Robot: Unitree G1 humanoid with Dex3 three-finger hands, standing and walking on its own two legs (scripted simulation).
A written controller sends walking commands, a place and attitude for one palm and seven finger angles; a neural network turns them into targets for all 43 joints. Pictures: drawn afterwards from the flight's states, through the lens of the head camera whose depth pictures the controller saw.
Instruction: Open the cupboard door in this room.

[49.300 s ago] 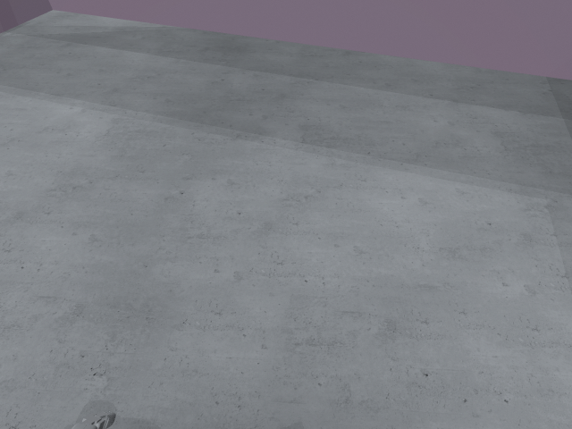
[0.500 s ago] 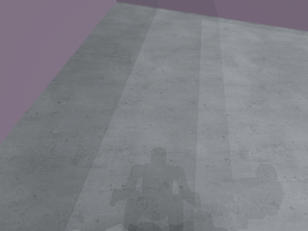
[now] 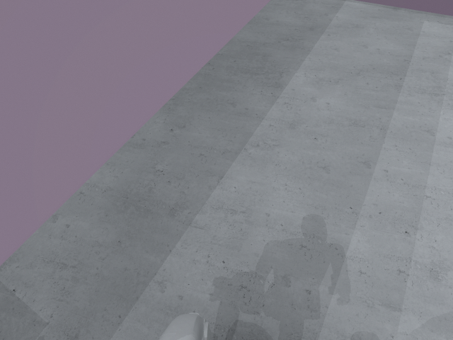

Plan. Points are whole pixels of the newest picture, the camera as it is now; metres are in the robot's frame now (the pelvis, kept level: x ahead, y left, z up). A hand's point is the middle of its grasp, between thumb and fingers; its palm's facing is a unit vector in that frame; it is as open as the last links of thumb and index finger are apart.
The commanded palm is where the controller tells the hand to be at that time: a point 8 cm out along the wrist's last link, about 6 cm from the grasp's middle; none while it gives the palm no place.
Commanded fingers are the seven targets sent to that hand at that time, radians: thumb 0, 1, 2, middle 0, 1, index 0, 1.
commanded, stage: turn to face it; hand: left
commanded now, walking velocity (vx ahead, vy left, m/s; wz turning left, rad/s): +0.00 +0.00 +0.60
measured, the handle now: out of the picture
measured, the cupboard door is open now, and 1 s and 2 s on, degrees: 45 45 45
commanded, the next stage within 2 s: none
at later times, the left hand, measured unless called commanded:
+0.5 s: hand out of the picture +0.02 +0.23 -0.16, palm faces +0.33 -0.90 -0.27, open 7.4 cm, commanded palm none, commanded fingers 0.00 0.90 0.90 -0.20 -0.30 -0.20 -0.30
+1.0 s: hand out of the picture -0.07 +0.16 -0.19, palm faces +0.63 -0.74 -0.23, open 7.4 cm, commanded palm none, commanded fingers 0.00 0.90 0.90 -0.20 -0.30 -0.20 -0.30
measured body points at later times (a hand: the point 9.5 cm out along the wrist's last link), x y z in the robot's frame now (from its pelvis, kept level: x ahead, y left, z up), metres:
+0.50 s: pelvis +0.00 -0.01 -0.01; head +0.04 +0.01 +0.44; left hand +0.00 +0.28 -0.14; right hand +0.16 -0.22 -0.15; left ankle -0.02 +0.12 -0.74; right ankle +0.05 -0.15 -0.70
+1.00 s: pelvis +0.00 -0.03 -0.02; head +0.04 +0.01 +0.43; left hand -0.11 +0.20 -0.17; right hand +0.25 -0.17 -0.15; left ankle -0.06 +0.06 -0.75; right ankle +0.05 -0.15 -0.73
